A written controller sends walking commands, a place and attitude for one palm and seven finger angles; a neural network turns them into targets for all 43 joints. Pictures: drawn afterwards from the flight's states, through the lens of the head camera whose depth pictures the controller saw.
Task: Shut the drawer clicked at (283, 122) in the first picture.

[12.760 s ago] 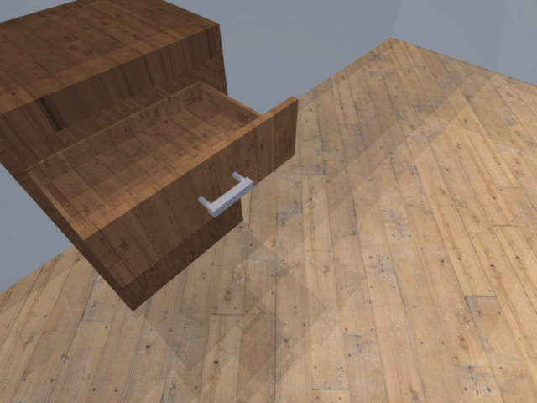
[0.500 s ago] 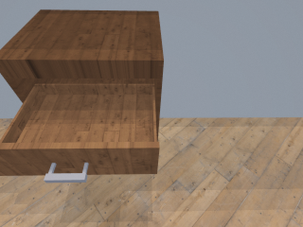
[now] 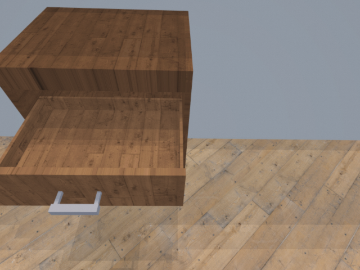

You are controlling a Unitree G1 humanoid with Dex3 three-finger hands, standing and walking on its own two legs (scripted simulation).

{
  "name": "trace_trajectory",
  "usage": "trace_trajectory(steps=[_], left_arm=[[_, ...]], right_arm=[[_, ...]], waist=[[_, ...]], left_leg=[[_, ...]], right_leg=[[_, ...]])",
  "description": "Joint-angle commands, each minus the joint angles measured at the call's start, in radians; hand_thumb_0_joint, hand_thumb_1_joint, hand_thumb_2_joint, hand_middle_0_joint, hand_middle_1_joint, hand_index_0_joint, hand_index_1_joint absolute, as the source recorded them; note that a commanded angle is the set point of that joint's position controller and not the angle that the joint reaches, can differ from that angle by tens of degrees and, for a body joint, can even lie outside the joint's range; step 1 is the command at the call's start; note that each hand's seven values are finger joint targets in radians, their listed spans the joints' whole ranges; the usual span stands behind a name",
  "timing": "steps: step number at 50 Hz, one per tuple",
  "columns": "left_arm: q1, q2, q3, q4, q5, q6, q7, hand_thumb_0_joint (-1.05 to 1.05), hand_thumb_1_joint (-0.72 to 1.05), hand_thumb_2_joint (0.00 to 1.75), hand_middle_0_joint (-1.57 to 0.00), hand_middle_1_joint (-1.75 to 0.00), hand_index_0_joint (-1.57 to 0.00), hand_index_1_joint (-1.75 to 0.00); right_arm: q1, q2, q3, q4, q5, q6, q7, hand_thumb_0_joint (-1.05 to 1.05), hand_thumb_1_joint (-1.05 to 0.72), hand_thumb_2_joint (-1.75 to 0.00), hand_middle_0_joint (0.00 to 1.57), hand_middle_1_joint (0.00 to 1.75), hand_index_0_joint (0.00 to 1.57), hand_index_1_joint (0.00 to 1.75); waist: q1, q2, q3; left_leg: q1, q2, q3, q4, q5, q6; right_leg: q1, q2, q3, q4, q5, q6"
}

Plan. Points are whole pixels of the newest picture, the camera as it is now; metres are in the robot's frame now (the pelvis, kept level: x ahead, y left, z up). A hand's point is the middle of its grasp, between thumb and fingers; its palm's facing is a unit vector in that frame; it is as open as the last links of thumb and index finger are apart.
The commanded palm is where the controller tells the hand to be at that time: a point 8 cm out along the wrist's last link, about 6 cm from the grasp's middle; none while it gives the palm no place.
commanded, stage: look again from close up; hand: left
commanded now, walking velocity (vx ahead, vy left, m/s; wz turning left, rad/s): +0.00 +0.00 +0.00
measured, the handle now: (77, 202) +0.28 +0.28 -0.07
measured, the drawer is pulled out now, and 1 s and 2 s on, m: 0.30 0.30 0.30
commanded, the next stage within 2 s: shuffle to correct the standing spot in 0.18 s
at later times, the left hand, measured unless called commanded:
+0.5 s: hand out of the picture -0.01 +0.17 -0.18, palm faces +0.06 -0.98 -0.21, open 7.4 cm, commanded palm none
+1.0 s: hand out of the picture -0.01 +0.20 -0.18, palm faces +0.02 -0.98 -0.21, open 7.4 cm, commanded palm none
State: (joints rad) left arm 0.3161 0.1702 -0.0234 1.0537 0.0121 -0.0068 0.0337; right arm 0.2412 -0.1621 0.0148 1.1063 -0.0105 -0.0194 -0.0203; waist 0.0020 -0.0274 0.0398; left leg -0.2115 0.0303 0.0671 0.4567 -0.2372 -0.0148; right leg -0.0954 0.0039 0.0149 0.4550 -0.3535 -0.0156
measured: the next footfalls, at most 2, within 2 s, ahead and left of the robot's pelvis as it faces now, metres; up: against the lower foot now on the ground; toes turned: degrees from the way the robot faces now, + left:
none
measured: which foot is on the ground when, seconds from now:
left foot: down 0.00-1.00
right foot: down 0.00-1.00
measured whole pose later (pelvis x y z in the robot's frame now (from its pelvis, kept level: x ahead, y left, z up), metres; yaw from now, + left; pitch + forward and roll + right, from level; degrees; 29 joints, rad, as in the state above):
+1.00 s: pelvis -0.01 +0.02 +0.00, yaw +2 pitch +1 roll -1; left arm 0.30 0.16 -0.02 1.04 0.02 -0.01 0.04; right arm 0.22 -0.19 0.00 1.01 -0.02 -0.01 -0.01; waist 0.00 0.02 0.03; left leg -0.30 0.02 0.04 0.55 -0.27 0.01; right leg -0.14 -0.01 -0.01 0.49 -0.36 0.01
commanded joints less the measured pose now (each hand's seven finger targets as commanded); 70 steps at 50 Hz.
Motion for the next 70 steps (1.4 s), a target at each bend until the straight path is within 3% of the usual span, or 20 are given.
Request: trace_trajectory(steps=[1,15,18,21,25,28,30,31,33,35,42,44,45,46,48,52,56,58,60,70], left_arm=[[0.069,0.101,0.018,-0.022,-0.001,-0.021,0.012,0.0,0.9,0.9,-0.2,-0.3,-0.2,-0.3],[0.069,0.095,0.021,-0.011,0.0,-0.018,0.011,0.0,0.9,0.9,-0.2,-0.3,-0.2,-0.3],[0.066,0.128,0.041,-0.027,0.0,-0.012,0.016,0.0,0.9,0.9,-0.2,-0.3,-0.2,-0.3],[0.069,0.16,0.058,-0.044,-0.001,-0.004,0.021,0.0,0.9,0.9,-0.2,-0.3,-0.2,-0.3],[0.031,0.189,0.072,-0.074,0.005,0.008,0.023,0.0,0.9,0.9,-0.2,-0.3,-0.2,-0.3],[-0.007,0.195,0.077,-0.1,0.007,0.016,0.023,0.0,0.9,0.9,-0.2,-0.3,-0.2,-0.3],[-0.013,0.163,0.07,-0.112,0.006,0.021,0.022,0.0,0.9,0.9,-0.2,-0.3,-0.2,-0.3],[-0.005,0.129,0.06,-0.108,0.006,0.023,0.022,0.0,0.9,0.9,-0.2,-0.3,-0.2,-0.3],[0.028,0.098,0.042,-0.084,0.007,0.024,0.017,0.0,0.9,0.9,-0.2,-0.3,-0.2,-0.3],[0.055,0.097,0.032,-0.061,0.009,0.018,0.013,0.0,0.9,0.9,-0.2,-0.3,-0.2,-0.3],[0.035,0.115,0.021,-0.043,0.004,-0.008,0.005,0.0,0.9,0.9,-0.2,-0.3,-0.2,-0.3],[0.042,0.115,0.022,-0.041,0.003,-0.011,0.007,0.0,0.9,0.9,-0.2,-0.3,-0.2,-0.3],[0.073,0.107,0.026,-0.008,0.02,-0.036,0.045,0.0,0.9,0.9,-0.2,-0.3,-0.2,-0.3],[0.037,0.155,0.033,-0.057,0.006,-0.034,0.036,0.0,0.9,0.9,-0.2,-0.3,-0.2,-0.3],[0.005,0.144,0.033,-0.079,0.004,-0.025,0.022,0.0,0.9,0.9,-0.2,-0.3,-0.2,-0.3],[0.017,0.119,0.026,-0.076,0.003,-0.024,0.015,0.0,0.9,0.9,-0.2,-0.3,-0.2,-0.3],[0.033,0.112,0.026,-0.072,0.0,-0.02,0.019,0.0,0.9,0.9,-0.2,-0.3,-0.2,-0.3],[0.036,0.118,0.027,-0.077,-0.001,-0.018,0.018,0.0,0.9,0.9,-0.2,-0.3,-0.2,-0.3],[0.034,0.118,0.025,-0.077,-0.002,-0.016,0.019,0.0,0.9,0.9,-0.2,-0.3,-0.2,-0.3],[0.028,0.131,0.025,-0.076,-0.001,-0.012,0.013,0.0,0.9,0.9,-0.2,-0.3,-0.2,-0.3]], right_arm=[[0.051,-0.101,-0.018,-0.02,0.006,-0.012,-0.008,0.0,-0.9,-0.9,0.2,0.3,0.2,0.3],[0.067,-0.092,-0.016,-0.003,0.005,-0.009,-0.008,0.0,-0.9,-0.9,0.2,0.3,0.2,0.3],[0.055,-0.106,-0.021,-0.028,0.003,0.003,-0.007,0.0,-0.9,-0.9,0.2,0.3,0.2,0.3],[0.029,-0.107,-0.028,-0.069,0.0,0.021,-0.006,0.0,-0.9,-0.9,0.2,0.3,0.2,0.3],[0.035,-0.108,-0.038,-0.097,-0.002,0.036,-0.002,0.0,-0.9,-0.9,0.2,0.3,0.2,0.3],[0.055,-0.122,-0.042,-0.108,-0.005,0.037,0.002,0.0,-0.9,-0.9,0.2,0.3,0.2,0.3],[0.069,-0.151,-0.043,-0.112,-0.009,0.028,0.001,0.0,-0.9,-0.9,0.2,0.3,0.2,0.3],[0.073,-0.16,-0.041,-0.11,-0.008,0.024,-0.001,0.0,-0.9,-0.9,0.2,0.3,0.2,0.3],[0.045,-0.162,-0.037,-0.109,-0.004,0.016,-0.003,0.0,-0.9,-0.9,0.2,0.3,0.2,0.3],[0.018,-0.153,-0.032,-0.11,-0.002,0.008,-0.003,0.0,-0.9,-0.9,0.2,0.3,0.2,0.3],[0.034,-0.117,-0.026,-0.055,0.007,-0.01,0.0,0.0,-0.9,-0.9,0.2,0.3,0.2,0.3],[0.037,-0.116,-0.024,-0.045,0.008,-0.013,-0.001,0.0,-0.9,-0.9,0.2,0.3,0.2,0.3],[-0.008,-0.167,-0.035,-0.111,0.007,-0.015,0.002,0.0,-0.9,-0.9,0.2,0.3,0.2,0.3],[0.027,-0.131,-0.031,-0.131,-0.001,-0.007,0.01,0.0,-0.9,-0.9,0.2,0.3,0.2,0.3],[0.021,-0.143,-0.038,-0.162,-0.009,0.006,0.011,0.0,-0.9,-0.9,0.2,0.3,0.2,0.3],[0.043,-0.136,-0.035,-0.168,-0.005,-0.002,0.006,0.0,-0.9,-0.9,0.2,0.3,0.2,0.3],[0.043,-0.132,-0.033,-0.157,0.0,-0.003,0.001,0.0,-0.9,-0.9,0.2,0.3,0.2,0.3],[0.05,-0.132,-0.031,-0.145,-0.002,-0.009,-0.002,0.0,-0.9,-0.9,0.2,0.3,0.2,0.3],[0.046,-0.126,-0.03,-0.135,-0.001,-0.006,-0.002,0.0,-0.9,-0.9,0.2,0.3,0.2,0.3],[0.046,-0.12,-0.024,-0.096,0.0,-0.008,-0.003,0.0,-0.9,-0.9,0.2,0.3,0.2,0.3]], waist=[[0.0,0.005,-0.012],[0.006,0.02,0.031],[0.018,0.018,0.004],[0.027,-0.038,-0.004],[0.011,-0.106,0.023],[0.0,-0.071,0.039],[0.001,0.051,0.012],[0.009,0.1,0.0],[0.03,0.126,-0.009],[0.039,0.085,-0.014],[0.003,0.0,-0.024],[0.003,0.007,-0.04],[-0.003,0.103,-0.019],[-0.019,0.108,-0.064],[-0.018,0.098,-0.055],[-0.012,0.053,-0.034],[-0.008,-0.003,-0.019],[-0.001,0.012,-0.035],[-0.003,-0.012,-0.019],[0.003,0.017,-0.002]], left_leg=[[0.104,0.088,-0.081,-0.033,0.276,0.048],[0.064,0.081,-0.086,-0.052,0.213,0.048],[0.021,0.067,-0.081,-0.009,0.225,0.044],[-0.058,0.037,-0.05,0.055,0.159,0.025],[-0.063,0.009,-0.018,0.12,0.079,0.01],[-0.021,0.02,-0.036,0.08,0.14,0.023],[0.029,0.088,-0.132,0.009,0.29,0.073],[0.039,0.132,-0.199,-0.044,0.303,0.114],[0.021,0.167,-0.249,-0.127,0.239,0.149],[0.022,0.143,-0.237,-0.133,0.172,0.135],[0.098,0.091,-0.142,-0.081,0.235,0.074],[0.111,0.088,-0.133,-0.069,0.285,0.069],[0.086,0.098,-0.109,0.119,0.501,0.038],[0.026,0.079,-0.115,0.088,0.212,0.038],[-0.028,0.06,-0.115,0.064,0.035,0.054],[-0.017,0.069,-0.127,0.06,0.21,0.066],[-0.012,0.068,-0.118,0.061,0.24,0.066],[0.007,0.068,-0.116,0.059,0.303,0.068],[0.009,0.065,-0.109,0.044,0.255,0.063],[0.035,0.069,-0.101,-0.006,0.223,0.056]], right_leg=[[-0.103,-0.106,0.076,-0.083,0.361,-0.016],[-0.117,-0.105,0.081,-0.1,0.291,-0.023],[-0.082,-0.138,0.081,-0.052,0.361,-0.035],[-0.04,-0.204,0.125,-0.045,0.442,-0.065],[-0.099,-0.261,0.163,-0.06,0.44,-0.104],[-0.161,-0.23,0.124,-0.014,0.356,-0.089],[-0.186,-0.135,0.038,0.077,0.248,-0.045],[-0.196,-0.084,-0.015,0.091,0.077,-0.018],[-0.167,-0.057,-0.048,0.091,-0.059,0.007],[-0.141,-0.069,-0.03,0.027,0.001,0.006],[-0.117,-0.104,0.026,-0.089,0.206,0.001],[-0.103,-0.109,0.03,-0.093,0.243,0.001],[-0.136,-0.116,0.072,-0.082,0.409,0.008],[-0.108,-0.13,0.067,-0.07,0.201,-0.023],[-0.139,-0.096,0.053,-0.039,0.04,-0.039],[-0.147,-0.075,0.045,0.011,0.174,-0.032],[-0.131,-0.081,0.049,0.007,0.216,-0.028],[-0.114,-0.084,0.049,0.025,0.277,-0.027],[-0.122,-0.088,0.056,0.01,0.27,-0.027],[-0.123,-0.097,0.066,-0.038,0.252,-0.022]])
